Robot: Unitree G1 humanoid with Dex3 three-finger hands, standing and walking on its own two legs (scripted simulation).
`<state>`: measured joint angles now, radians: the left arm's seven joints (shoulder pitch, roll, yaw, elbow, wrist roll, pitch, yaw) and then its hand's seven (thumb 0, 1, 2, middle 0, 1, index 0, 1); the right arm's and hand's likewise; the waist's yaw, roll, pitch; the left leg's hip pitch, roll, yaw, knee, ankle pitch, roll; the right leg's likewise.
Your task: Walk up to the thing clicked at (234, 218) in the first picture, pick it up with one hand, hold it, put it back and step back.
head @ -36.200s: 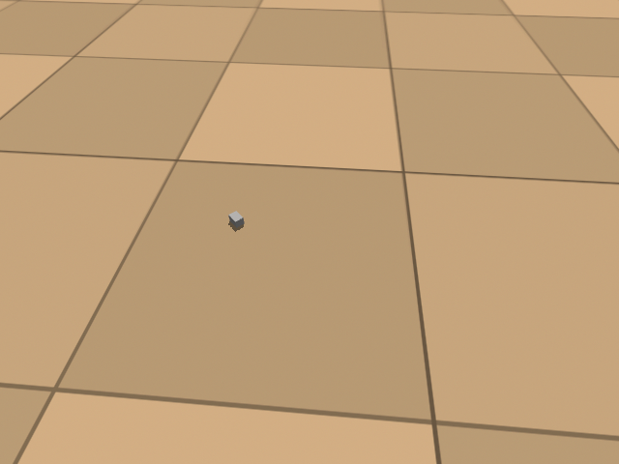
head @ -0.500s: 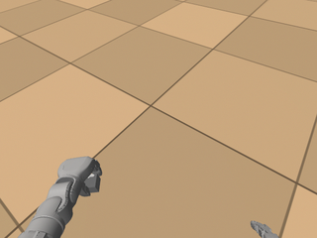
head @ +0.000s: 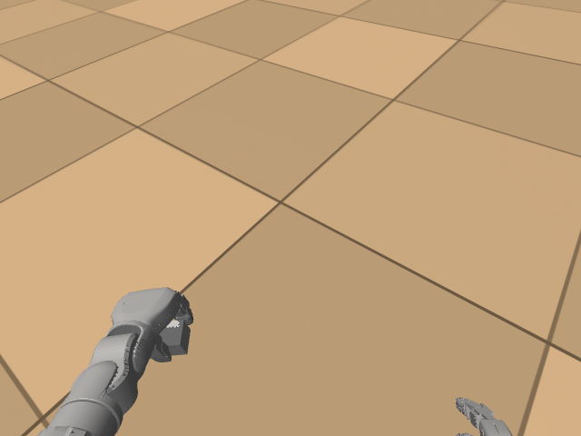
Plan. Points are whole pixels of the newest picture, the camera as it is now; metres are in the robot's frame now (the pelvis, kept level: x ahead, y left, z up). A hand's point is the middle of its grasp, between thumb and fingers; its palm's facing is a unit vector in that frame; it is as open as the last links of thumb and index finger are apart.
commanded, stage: hold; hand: left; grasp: from above
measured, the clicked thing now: (167, 338) +0.32 +0.22 -0.07
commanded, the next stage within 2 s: crouch in 0.84 s
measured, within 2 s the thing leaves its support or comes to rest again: neither
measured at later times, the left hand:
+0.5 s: hand (155, 342) +0.29 +0.22 -0.03, palm faces -0.44 -0.06 -0.89, open 6.9 cm
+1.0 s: hand (153, 335) +0.30 +0.23 -0.03, palm faces -0.44 -0.06 -0.90, open 6.9 cm
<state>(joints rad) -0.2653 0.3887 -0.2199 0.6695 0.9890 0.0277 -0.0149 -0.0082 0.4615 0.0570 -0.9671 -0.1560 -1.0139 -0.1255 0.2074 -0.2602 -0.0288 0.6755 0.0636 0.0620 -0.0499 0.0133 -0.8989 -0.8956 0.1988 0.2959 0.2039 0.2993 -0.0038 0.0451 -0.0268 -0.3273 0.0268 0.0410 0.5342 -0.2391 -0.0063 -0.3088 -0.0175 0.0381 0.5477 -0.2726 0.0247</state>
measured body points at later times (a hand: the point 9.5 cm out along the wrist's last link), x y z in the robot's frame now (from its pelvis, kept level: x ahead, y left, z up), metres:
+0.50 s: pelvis +0.00 +0.00 +0.00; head +0.01 -0.02 +0.45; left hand +0.31 +0.22 +0.02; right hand +0.15 -0.25 -0.11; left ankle +0.02 +0.12 -0.73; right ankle +0.01 -0.14 -0.73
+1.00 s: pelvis +0.01 +0.00 +0.01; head +0.02 -0.02 +0.45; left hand +0.32 +0.23 +0.02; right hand +0.15 -0.25 -0.11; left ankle +0.02 +0.12 -0.73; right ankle +0.01 -0.14 -0.73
